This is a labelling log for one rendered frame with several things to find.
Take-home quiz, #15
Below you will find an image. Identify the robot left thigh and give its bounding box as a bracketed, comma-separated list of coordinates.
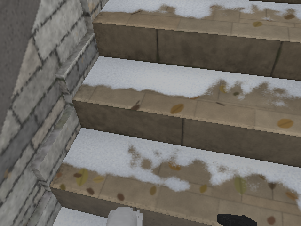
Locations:
[106, 207, 143, 226]

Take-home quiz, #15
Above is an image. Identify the right robot hand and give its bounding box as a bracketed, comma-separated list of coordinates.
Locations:
[217, 214, 258, 226]

